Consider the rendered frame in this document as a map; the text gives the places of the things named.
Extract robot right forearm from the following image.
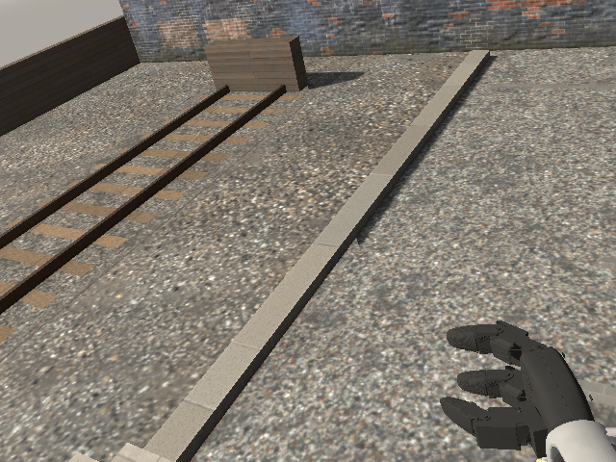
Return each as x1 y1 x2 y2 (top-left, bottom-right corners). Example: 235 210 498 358
546 420 616 462

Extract robot right hand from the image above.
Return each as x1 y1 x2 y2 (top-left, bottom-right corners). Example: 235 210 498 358
440 321 595 458

